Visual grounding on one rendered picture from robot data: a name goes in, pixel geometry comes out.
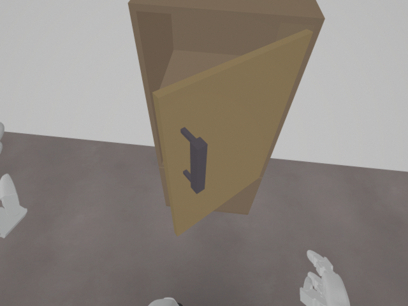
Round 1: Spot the robot right hand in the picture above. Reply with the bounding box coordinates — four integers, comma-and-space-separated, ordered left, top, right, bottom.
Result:
300, 250, 350, 306

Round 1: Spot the handle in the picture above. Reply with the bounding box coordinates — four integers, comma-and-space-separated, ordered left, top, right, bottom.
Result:
180, 127, 208, 194

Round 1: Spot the cupboard door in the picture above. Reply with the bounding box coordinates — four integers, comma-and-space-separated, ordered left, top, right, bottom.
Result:
152, 29, 313, 236

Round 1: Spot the robot left hand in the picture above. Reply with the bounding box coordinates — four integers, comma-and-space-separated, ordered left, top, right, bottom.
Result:
0, 122, 27, 238

